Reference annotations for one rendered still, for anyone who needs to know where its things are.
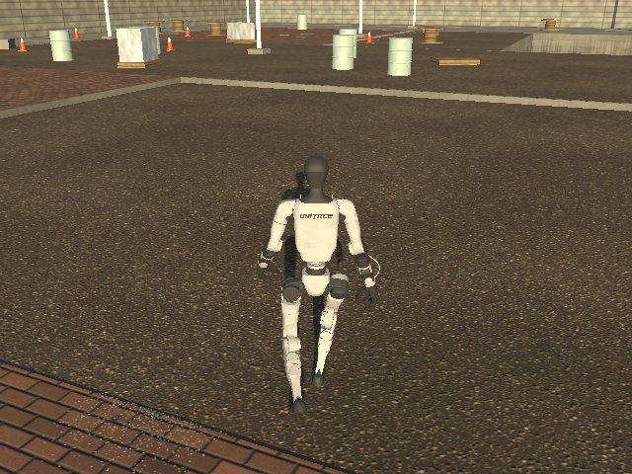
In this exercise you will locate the right robot upper arm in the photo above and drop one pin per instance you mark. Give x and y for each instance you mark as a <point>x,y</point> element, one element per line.
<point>347,209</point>

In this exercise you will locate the right robot hand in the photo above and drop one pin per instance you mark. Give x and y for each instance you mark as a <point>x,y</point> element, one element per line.
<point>372,296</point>

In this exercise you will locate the left robot upper arm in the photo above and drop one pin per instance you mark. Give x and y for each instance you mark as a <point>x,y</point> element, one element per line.
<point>284,209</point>

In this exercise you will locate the left robot hand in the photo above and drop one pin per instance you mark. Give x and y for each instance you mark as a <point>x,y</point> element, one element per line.
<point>271,268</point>

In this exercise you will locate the robot right forearm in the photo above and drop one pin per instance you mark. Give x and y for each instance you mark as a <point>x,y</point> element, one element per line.
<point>364,267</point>

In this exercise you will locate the robot left shin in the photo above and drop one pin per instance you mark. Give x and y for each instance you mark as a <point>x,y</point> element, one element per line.
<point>292,365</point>

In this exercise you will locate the left robot thigh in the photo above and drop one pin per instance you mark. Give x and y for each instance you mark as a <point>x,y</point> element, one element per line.
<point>290,301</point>

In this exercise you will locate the robot left forearm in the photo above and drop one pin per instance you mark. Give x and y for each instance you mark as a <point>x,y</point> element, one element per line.
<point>266,256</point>

